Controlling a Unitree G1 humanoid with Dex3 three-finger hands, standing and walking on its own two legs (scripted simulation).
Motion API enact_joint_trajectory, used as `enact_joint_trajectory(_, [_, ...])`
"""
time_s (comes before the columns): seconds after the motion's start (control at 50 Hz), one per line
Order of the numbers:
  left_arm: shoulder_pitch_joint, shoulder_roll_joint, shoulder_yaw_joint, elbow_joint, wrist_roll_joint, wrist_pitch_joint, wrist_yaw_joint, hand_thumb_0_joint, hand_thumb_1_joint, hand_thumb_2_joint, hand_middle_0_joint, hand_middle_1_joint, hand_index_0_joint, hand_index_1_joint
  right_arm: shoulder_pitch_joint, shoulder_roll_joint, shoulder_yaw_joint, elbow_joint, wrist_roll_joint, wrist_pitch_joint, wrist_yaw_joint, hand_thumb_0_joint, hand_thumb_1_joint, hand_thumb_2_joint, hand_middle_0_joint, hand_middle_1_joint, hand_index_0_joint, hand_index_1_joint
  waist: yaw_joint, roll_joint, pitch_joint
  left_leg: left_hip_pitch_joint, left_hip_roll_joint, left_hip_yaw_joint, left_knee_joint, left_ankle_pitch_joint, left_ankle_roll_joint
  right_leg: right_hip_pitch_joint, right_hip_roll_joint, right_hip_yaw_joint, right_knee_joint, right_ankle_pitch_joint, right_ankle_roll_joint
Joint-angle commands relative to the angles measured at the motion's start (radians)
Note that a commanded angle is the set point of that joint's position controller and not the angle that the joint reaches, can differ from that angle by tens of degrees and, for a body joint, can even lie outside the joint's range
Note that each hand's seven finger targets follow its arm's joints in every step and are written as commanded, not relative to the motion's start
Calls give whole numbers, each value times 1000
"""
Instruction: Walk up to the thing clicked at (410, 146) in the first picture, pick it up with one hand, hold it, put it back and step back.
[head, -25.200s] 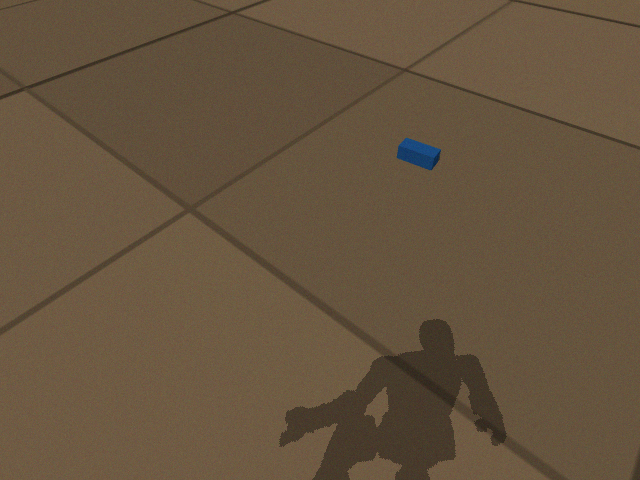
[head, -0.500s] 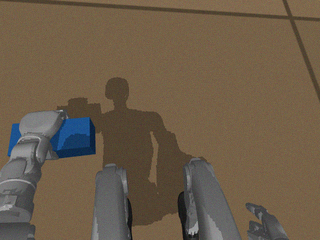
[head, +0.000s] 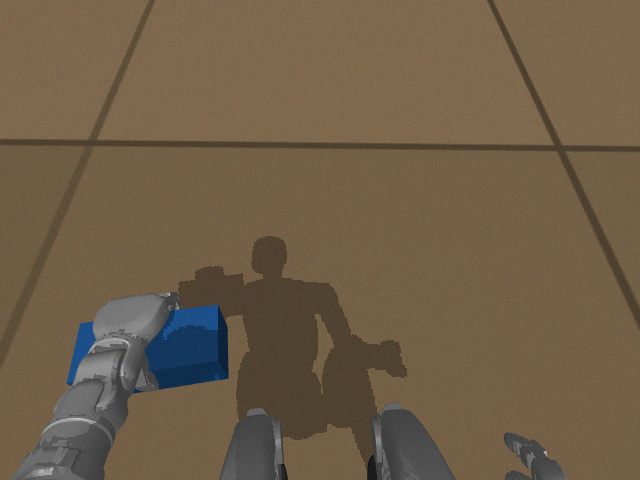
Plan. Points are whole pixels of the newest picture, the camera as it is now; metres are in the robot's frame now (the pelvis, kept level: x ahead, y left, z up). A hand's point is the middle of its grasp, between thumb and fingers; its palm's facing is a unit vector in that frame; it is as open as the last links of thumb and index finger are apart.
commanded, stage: lift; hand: left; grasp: from above
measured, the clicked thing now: (156, 351) +0.33 +0.25 -0.13
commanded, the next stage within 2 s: hold in 0.52 s
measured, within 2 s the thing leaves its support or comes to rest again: neither
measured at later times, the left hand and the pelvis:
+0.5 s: hand (145, 307) +0.35 +0.23 +0.00, palm faces -0.47 -0.09 -0.88, open 11.5 cm; pelvis +0.04 +0.00 +0.09, yaw +0 degrees
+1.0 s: hand (139, 285) +0.36 +0.22 +0.04, palm faces -0.47 -0.07 -0.88, open 11.5 cm; pelvis +0.06 -0.01 +0.11, yaw +0 degrees
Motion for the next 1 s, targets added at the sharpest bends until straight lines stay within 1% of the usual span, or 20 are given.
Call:
enact_joint_trajectory(0.0, [-329,196,75,-191,10,-8,73,0,620,1090,-1001,-840,-980,-864,48,-161,-54,-74,3,-44,-19,0,-894,-900,200,300,200,300,-7,105,-345,435,-43,-22,-334,89,-6,215,48,-2,-282,104,-56])
enact_joint_trajectory(0.08, [-358,183,64,-168,20,4,103,0,606,1093,-989,-844,-968,-868,65,-163,-55,-57,-2,-49,-18,0,-893,-900,200,300,200,300,0,109,-327,517,-46,-15,-403,146,-11,289,51,-6,-349,149,-55])
enact_joint_trajectory(0.16, [-323,175,62,-142,19,25,120,0,587,1122,-987,-842,-959,-873,71,-163,-54,-55,-4,-44,-14,0,-892,-899,200,300,200,300,6,81,-314,591,-52,-2,-457,236,-10,389,48,-1,-421,222,-51])
enact_joint_trajectory(0.18, [-322,162,49,-129,21,31,121,0,582,1124,-1000,-816,-965,-854,70,-161,-54,-56,-4,-41,-13,0,-894,-900,200,300,200,300,3,78,-301,603,-55,5,-469,247,-9,412,46,2,-444,237,-48])
enact_joint_trajectory(0.22, [-343,175,63,-126,13,36,124,0,587,1139,-1005,-819,-968,-859,69,-165,-55,-57,-7,-37,-10,0,-892,-899,200,300,200,300,9,79,-293,636,-54,5,-503,257,-11,442,43,1,-472,245,-46])
enact_joint_trajectory(0.26, [-331,142,37,-114,14,41,121,0,587,1152,-1012,-813,-972,-856,73,-158,-55,-56,-5,-32,-8,0,-892,-899,200,300,200,300,7,76,-281,673,-54,4,-531,274,-12,461,42,2,-500,256,-47])
enact_joint_trajectory(0.3, [-333,147,43,-98,11,45,119,0,586,1134,-1015,-793,-975,-836,76,-162,-58,-56,-5,-28,-8,0,-889,-898,201,300,200,300,8,63,-271,694,-54,7,-552,298,-13,495,43,3,-525,275,-47])
enact_joint_trajectory(0.38, [-321,120,24,-92,3,46,105,0,541,1148,-983,-806,-941,-851,78,-156,-58,-62,-5,-21,-8,0,-891,-898,200,300,200,300,3,38,-252,740,-57,13,-592,349,-9,555,39,10,-579,325,-43])
enact_joint_trajectory(0.42, [-318,135,38,-92,2,36,102,0,546,1141,-987,-799,-945,-843,73,-160,-63,-67,-5,-20,-6,0,-890,-897,201,300,200,300,16,41,-241,754,-62,21,-616,347,-10,590,37,11,-601,325,-42])
enact_joint_trajectory(0.48, [-325,122,24,-93,10,26,94,0,541,1157,-982,-817,-942,-859,69,-158,-64,-68,-5,-15,-5,0,-891,-897,200,300,200,300,11,36,-235,796,-60,23,-640,384,-12,609,39,9,-624,353,-42])
enact_joint_trajectory(0.58, [-325,118,27,-111,13,21,99,0,567,1150,-985,-829,-954,-862,60,-160,-71,-70,-4,-10,-2,0,-888,-896,200,300,200,300,16,33,-221,836,-63,28,-681,399,-15,644,39,8,-659,363,-44])
enact_joint_trajectory(0.6, [-326,130,36,-119,17,21,100,0,574,1176,-995,-834,-961,-871,61,-161,-72,-68,-3,-8,-2,0,-886,-896,200,300,200,300,22,43,-234,847,-64,32,-681,424,-15,657,38,12,-663,387,-44])
enact_joint_trajectory(0.62, [-335,131,36,-125,15,20,101,0,585,1131,-985,-831,-960,-858,55,-162,-74,-71,-3,-6,-2,0,-887,-894,200,300,200,300,24,48,-241,863,-65,32,-682,444,-16,671,38,12,-668,404,-42])
enact_joint_trajectory(0.66, [-340,122,24,-138,20,24,98,0,578,1125,-984,-821,-958,-849,55,-162,-75,-67,-2,-3,-3,0,-887,-894,200,300,200,300,22,28,-236,877,-66,37,-693,469,-13,694,38,15,-679,437,-40])
enact_joint_trajectory(0.68, [-341,123,27,-125,21,25,95,0,578,1121,-979,-823,-956,-849,59,-165,-76,-64,-3,-2,-4,0,-885,-894,200,300,200,300,12,31,-234,882,-67,39,-693,482,-13,697,38,18,-684,451,-39])
enact_joint_trajectory(0.76, [-329,121,21,-130,15,22,79,0,594,1149,-1011,-807,-979,-842,46,-165,-78,-71,0,3,-3,0,-886,-895,200,299,200,299,25,20,-214,905,-69,42,-723,474,-12,720,37,16,-708,443,-40])
enact_joint_trajectory(0.78, [-340,114,19,-141,12,21,76,0,593,1140,-1000,-813,-972,-844,45,-167,-79,-74,0,3,-3,0,-882,-893,200,299,200,299,17,32,-213,910,-69,44,-727,473,-12,714,38,18,-715,442,-40])
enact_joint_trajectory(0.84, [-327,112,17,-150,17,26,66,0,587,1116,-992,-798,-966,-827,34,-162,-78,-81,2,7,-2,0,-882,-893,200,299,200,299,30,34,-200,919,-68,42,-746,481,-14,730,41,16,-725,442,-42])
enact_joint_trajectory(0.94, [-326,130,23,-171,19,27,42,0,577,1115,-992,-800,-965,-829,24,-167,-81,-97,4,15,1,0,-887,-895,200,299,200,299,37,32,-211,949,-70,49,-753,530,-11,768,39,15,-735,488,-40])
enact_joint_trajectory(0.98, [-321,116,15,-173,24,29,37,0,584,1127,-1000,-803,-971,-835,24,-166,-80,-97,4,19,2,0,-886,-895,200,299,200,299,34,33,-193,952,-68,47,-764,528,-13,767,41,12,-741,480,-41])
